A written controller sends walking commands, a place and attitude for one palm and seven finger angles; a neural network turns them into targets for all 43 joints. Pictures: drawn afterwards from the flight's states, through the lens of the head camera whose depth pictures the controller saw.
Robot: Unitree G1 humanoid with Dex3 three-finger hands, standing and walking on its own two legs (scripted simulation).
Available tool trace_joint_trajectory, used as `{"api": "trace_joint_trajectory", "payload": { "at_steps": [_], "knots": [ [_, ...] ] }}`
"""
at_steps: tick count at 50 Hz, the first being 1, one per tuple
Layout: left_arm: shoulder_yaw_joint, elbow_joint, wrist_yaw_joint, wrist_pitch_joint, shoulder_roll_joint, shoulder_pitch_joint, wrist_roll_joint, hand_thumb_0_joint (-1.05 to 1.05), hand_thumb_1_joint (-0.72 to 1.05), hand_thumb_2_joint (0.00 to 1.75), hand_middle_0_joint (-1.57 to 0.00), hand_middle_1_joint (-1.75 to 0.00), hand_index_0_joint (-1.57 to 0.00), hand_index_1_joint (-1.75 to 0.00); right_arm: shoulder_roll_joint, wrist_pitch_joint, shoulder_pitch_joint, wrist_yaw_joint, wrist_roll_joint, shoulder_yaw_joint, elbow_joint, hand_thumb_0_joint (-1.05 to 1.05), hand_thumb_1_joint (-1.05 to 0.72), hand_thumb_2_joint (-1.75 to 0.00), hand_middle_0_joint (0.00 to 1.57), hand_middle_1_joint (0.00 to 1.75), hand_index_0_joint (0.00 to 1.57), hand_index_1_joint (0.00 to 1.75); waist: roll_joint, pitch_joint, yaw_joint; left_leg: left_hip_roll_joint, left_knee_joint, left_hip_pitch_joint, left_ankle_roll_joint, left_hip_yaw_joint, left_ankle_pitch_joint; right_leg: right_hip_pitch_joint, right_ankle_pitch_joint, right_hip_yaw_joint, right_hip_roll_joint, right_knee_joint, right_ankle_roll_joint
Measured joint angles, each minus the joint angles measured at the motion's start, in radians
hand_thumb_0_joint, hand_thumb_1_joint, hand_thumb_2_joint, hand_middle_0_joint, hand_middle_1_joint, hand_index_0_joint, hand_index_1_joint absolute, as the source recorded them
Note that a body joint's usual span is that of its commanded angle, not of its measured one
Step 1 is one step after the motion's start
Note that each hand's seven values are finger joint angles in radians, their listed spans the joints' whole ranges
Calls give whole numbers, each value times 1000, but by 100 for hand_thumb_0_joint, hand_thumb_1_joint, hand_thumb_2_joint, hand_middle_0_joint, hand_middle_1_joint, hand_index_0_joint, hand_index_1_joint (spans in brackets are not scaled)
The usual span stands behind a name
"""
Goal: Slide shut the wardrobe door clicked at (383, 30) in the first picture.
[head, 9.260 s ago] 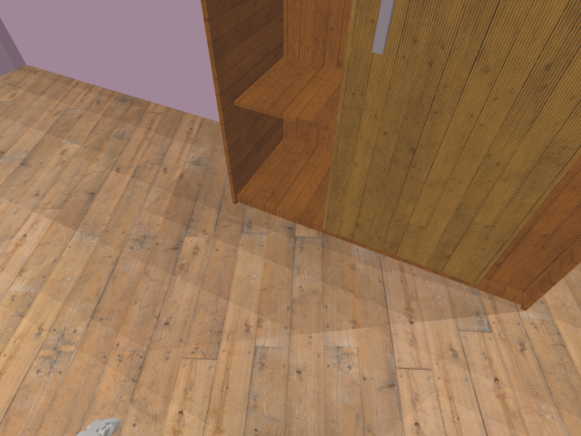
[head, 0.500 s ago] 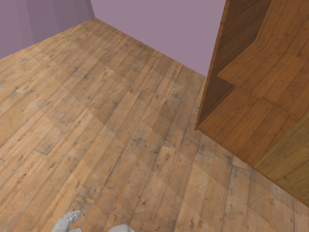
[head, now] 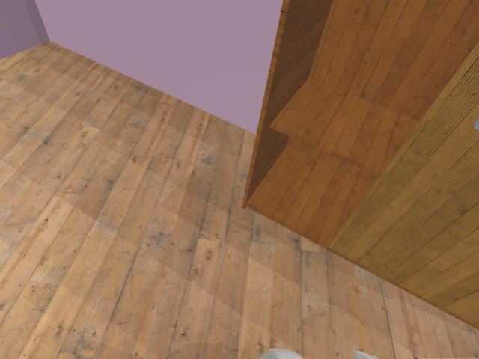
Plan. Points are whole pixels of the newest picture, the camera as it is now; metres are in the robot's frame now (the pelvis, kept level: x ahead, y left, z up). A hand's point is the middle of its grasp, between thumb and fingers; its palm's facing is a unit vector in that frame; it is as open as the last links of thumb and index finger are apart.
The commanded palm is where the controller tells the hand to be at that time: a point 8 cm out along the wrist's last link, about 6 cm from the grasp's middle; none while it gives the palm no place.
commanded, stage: turn to face it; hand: right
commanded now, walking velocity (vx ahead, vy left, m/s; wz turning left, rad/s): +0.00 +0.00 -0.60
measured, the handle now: out of the picture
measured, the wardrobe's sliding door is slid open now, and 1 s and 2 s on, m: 0.45 0.45 0.45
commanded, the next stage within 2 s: take the last steps up to it in 0.64 s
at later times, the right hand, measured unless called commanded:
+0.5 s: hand out of the picture -0.05 -0.27 -0.17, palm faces +0.31 +0.91 -0.26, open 7.4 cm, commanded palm none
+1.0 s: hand out of the picture -0.07 -0.18 -0.15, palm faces +0.45 +0.86 -0.24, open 7.3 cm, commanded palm none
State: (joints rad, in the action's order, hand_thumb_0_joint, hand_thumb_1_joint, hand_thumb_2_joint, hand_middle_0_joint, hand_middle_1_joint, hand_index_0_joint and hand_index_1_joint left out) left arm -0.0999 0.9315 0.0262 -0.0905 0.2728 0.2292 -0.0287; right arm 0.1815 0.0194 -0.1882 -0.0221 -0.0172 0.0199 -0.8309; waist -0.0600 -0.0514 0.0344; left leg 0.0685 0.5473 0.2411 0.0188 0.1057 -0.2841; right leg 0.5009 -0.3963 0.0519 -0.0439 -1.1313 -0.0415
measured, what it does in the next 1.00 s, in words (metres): steps on the spot, turning right: right foot, then left foot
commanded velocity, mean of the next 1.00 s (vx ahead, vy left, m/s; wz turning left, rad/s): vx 0.08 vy -0.01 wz -0.28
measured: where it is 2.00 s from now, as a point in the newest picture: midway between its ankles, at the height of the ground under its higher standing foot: (271, 356)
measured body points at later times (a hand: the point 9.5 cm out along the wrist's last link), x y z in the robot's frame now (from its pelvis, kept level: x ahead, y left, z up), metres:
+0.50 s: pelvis -0.02 -0.04 +0.00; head +0.00 -0.07 +0.45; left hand +0.15 +0.17 -0.13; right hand -0.06 -0.31 -0.15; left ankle +0.01 +0.11 -0.66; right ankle -0.04 -0.14 -0.74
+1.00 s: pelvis -0.01 -0.01 +0.01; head +0.00 +0.02 +0.46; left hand +0.10 +0.22 -0.15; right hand -0.09 -0.22 -0.13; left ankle +0.02 +0.08 -0.74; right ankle -0.10 -0.14 -0.66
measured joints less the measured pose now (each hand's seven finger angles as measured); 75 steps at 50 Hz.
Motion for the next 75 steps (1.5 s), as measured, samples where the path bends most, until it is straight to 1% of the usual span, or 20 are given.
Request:
{"api": "trace_joint_trajectory", "payload": {
  "at_steps": [3, 6, 12, 15, 16, 18, 21, 24, 31, 34, 36, 40, 43, 46, 52, 57, 61, 65, 69, 75],
  "knots": [
    [0, 6, 5, -3, 3, 7, 0, 1, 91, 90, -20, -30, -19, -30, -5, 0, -17, -2, -2, -1, -17, 1, -90, -89, 20, 30, 21, 30, 14, -3, 3, 23, -34, -25, 0, 36, 14, 0, 30, -26, 37, -37, -19],
    [3, 16, 7, -10, 2, 4, 1, 1, 91, 90, -20, -30, -19, -30, -4, -2, -32, -1, -5, -1, -30, 1, -90, -89, 20, 30, 21, 30, 29, -10, -5, 44, -47, -37, -3, 73, 18, -31, 13, -42, 64, 32, -29],
    [19, 16, 3, -3, -7, -42, 10, 1, 91, 90, -20, -30, -19, -30, 24, 3, -58, 3, -13, 12, -60, 1, -90, -89, 20, 30, 21, 30, 64, -31, -39, 90, -12, -20, -25, 136, 4, -134, -46, -99, 77, 290, -18],
    [31, -7, 0, 21, -11, -62, 11, 1, 91, 90, -20, -30, -19, -30, 50, 13, -78, 5, -8, 27, -77, 1, -90, -89, 20, 30, 21, 30, 81, -28, -50, 117, 60, 12, -48, 164, -29, -221, 52, -130, 68, 499, 1],
    [32, -17, 0, 34, -9, -64, 9, 1, 91, 90, -20, -30, -19, -30, 58, 20, -87, 6, -3, 32, -80, 1, -90, -89, 20, 30, 21, 30, 78, -20, -50, 120, 116, 42, -58, 159, -53, -234, 91, -123, 68, 548, 41],
    [39, -23, -6, 49, -27, -83, 7, 0, 91, 90, -20, -30, -19, -30, 84, 44, -81, 3, -1, 42, -98, 1, -90, -89, 20, 30, 21, 30, 108, -29, -58, 110, 282, 114, -71, 64, -199, -213, 74, -121, 49, 507, 75],
    [53, -27, -20, 59, -44, -87, 4, 0, 91, 90, -20, -30, -19, -30, 97, 61, -69, 1, 0, 49, -127, 1, -91, -89, 20, 30, 20, 30, 107, -26, -59, 64, 484, 198, -79, -22, -207, -228, 86, -101, 44, 538, 76],
    [64, -21, -29, 60, -56, -84, 5, 0, 91, 90, -20, -30, -20, -30, 94, 52, -59, 8, 2, 47, -130, 1, -91, -89, 20, 30, 20, 30, 96, -21, -60, 44, 535, 230, -87, -53, -145, -258, 131, -81, 36, 609, 77],
    [71, -2, -29, 56, -79, -67, 4, 0, 91, 90, -20, -30, -20, -30, 59, 41, -38, 7, 6, 31, -118, 1, -91, -89, 20, 30, 20, 30, 69, -7, -47, 10, 363, 169, -92, -67, -145, -284, 174, -50, 18, 671, 73],
    [67, 11, -29, 49, -81, -54, 2, 0, 90, 90, -20, -30, -20, -30, 37, 31, -27, 5, 9, 22, -114, 1, -91, -89, 20, 30, 20, 30, 53, -1, -34, -11, 227, 104, -82, -62, -132, -271, 169, -37, 12, 651, 62],
    [63, 22, -28, 46, -81, -40, 5, 0, 90, 90, -20, -30, -20, -30, 25, 16, -27, 4, 10, 16, -108, 1, -91, -89, 20, 30, 20, 30, 47, 6, -31, -22, 77, 36, -76, -54, -45, -249, 156, -27, 4, 616, 50],
    [44, 49, -27, 23, -62, -21, 10, 0, 91, 90, -20, -30, -20, -30, -18, -13, -30, 1, -1, 2, -108, 0, -91, -89, 20, 30, 20, 30, 4, 7, -29, -32, 32, 10, 9, -13, -12, -151, -27, 0, 2, 367, 36],
    [32, 73, -15, 14, -52, -1, 1, 0, 91, 90, -20, -30, -20, -30, -39, -20, -57, 4, -1, 1, -117, 0, -91, -89, 20, 30, 21, 30, 2, 19, -34, -27, -35, -25, 16, 4, 14, -81, 2, -15, 16, 140, 31],
    [23, 91, -6, 22, -47, 28, -6, 0, 91, 90, -20, -30, -20, -30, -43, -33, -91, 0, -3, 8, -139, 0, -92, -89, 20, 30, 21, 30, 10, 36, -34, -21, -102, -58, 14, 21, 43, -58, 73, -37, 51, 61, 20],
    [19, 122, -1, 31, -48, 58, -8, 1, 91, 90, -20, -30, -19, -30, -37, -57, -171, 5, -12, 11, -191, 0, -91, -89, 20, 30, 21, 30, 35, 59, -56, -8, -184, -101, 4, 46, 68, -90, 102, -72, 109, 187, 9],
    [30, 127, -1, 49, -63, 36, -3, 1, 91, 90, -20, -30, -19, -30, -32, -58, -232, 11, -17, 15, -252, 0, -91, -89, 20, 30, 21, 30, 56, 59, -87, 6, -197, -122, -21, 58, 57, -146, 58, -111, 116, 394, 23],
    [46, 106, -7, 90, -79, 15, 2, 1, 91, 90, -20, -30, -19, -30, -28, -40, -280, 14, -10, 21, -299, 0, -91, -89, 20, 30, 20, 30, 63, 59, -95, 17, -101, -106, -48, 59, -15, -250, 89, -157, 107, 619, 36],
    [51, 93, -34, 130, -118, 10, 0, 0, 92, 90, -20, -30, -19, -30, -23, 2, -275, 18, -9, 21, -334, 1, -91, -89, 20, 30, 20, 30, 92, 47, -74, 22, 293, 53, -18, -13, -169, -288, 93, -194, 87, 594, 75],
    [57, 111, -51, 146, -124, 62, 4, 0, 94, 90, -20, -30, -20, -30, -14, -2, -208, 31, -13, 28, -313, 1, -91, -89, 20, 30, 20, 30, 93, 44, -52, 29, 505, 212, -20, -25, -44, -386, 112, -204, 65, 710, 85],
    [71, 177, -56, 152, -154, 160, 11, 0, 93, 90, -20, -30, -20, -30, -1, -13, -80, 35, -10, 40, -237, 1, -91, -90, 20, 30, 20, 30, 100, 35, -46, 49, 512, 357, -45, -43, 101, -500, 119, -212, 36, 832, 85]
  ]
}}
